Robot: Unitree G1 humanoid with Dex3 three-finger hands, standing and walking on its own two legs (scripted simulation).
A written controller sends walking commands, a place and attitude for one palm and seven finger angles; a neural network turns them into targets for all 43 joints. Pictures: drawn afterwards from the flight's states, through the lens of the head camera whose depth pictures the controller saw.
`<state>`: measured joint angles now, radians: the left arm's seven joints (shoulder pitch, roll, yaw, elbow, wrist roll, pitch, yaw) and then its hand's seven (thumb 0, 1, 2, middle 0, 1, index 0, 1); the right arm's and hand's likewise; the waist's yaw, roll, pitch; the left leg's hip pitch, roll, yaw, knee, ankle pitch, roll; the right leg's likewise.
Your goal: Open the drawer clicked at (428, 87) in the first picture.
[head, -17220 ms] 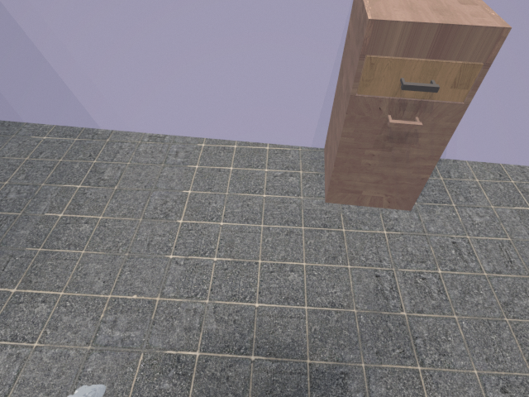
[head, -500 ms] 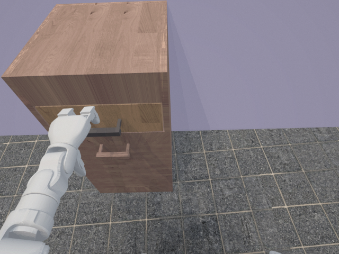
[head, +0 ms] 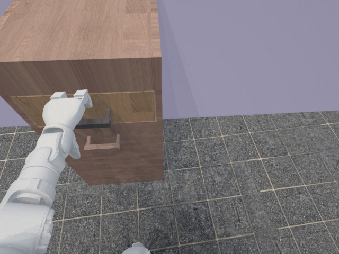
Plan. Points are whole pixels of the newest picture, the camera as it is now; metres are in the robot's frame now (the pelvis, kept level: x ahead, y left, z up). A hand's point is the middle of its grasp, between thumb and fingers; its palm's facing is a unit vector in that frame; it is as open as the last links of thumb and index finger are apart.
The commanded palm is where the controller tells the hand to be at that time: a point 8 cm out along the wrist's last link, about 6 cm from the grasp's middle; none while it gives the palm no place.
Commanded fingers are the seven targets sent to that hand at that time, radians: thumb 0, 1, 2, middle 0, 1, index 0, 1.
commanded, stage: move the hooked fingers above the handle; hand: left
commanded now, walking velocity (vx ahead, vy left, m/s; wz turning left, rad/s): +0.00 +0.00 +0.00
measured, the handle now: (90, 118) +0.50 +0.24 -0.04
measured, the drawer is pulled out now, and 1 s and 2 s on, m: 0.00 0.00 0.00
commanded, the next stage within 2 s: none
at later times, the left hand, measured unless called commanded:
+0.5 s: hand (80, 119) +0.45 +0.24 +0.01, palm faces -0.07 -0.03 -1.00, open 13.6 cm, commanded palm +0.45 +0.23 +0.07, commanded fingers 0.00 -0.50 0.30 -0.30 -1.20 -0.30 -1.20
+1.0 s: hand (80, 119) +0.45 +0.24 +0.01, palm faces -0.06 -0.02 -1.00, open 13.6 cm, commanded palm +0.46 +0.22 +0.07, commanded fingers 0.00 -0.50 0.30 -0.30 -1.20 -0.30 -1.20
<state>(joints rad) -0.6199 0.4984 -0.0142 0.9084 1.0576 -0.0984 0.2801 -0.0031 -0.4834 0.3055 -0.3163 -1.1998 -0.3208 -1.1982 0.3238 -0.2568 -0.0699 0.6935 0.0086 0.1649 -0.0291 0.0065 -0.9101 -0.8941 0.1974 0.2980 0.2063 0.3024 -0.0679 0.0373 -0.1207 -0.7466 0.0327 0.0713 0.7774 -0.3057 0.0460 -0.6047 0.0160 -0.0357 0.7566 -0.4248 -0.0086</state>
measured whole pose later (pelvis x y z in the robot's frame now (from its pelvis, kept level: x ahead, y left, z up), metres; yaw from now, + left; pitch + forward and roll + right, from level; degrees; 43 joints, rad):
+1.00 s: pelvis -0.03 +0.00 -0.01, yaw +1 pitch +18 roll -3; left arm -0.88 0.49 -0.11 1.13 1.06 0.01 0.33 0.00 -0.48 0.31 -0.32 -1.20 -0.37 -1.21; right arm 0.36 -0.25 -0.04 0.72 0.00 0.09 -0.04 0.01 -0.91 -0.89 0.20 0.30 0.21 0.30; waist -0.12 0.04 -0.13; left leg -0.90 0.03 0.04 0.85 -0.28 0.05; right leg -0.74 0.02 -0.07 0.83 -0.41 -0.01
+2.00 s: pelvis -0.03 +0.01 -0.01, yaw +1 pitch +18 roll -3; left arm -0.86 0.47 -0.12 1.08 1.04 0.03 0.29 0.00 -0.48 0.31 -0.32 -1.20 -0.36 -1.20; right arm 0.38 -0.24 -0.04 0.73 -0.01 0.07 -0.04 0.01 -0.91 -0.89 0.20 0.30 0.21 0.30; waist -0.12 0.04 -0.13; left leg -0.90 0.03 0.04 0.86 -0.28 0.06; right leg -0.75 0.01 -0.06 0.84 -0.41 0.00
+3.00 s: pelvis -0.01 -0.01 -0.01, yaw +1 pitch +18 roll -2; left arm -0.78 0.51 -0.04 1.07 1.07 -0.08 0.33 0.00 -0.48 0.31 -0.34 -1.21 -0.39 -1.20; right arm 0.34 -0.26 -0.04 0.71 0.02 0.13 -0.05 0.01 -0.91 -0.89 0.20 0.30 0.21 0.30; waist -0.12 0.05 -0.13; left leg -0.84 0.04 0.03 0.82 -0.29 0.03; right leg -0.69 0.04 -0.06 0.79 -0.42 -0.03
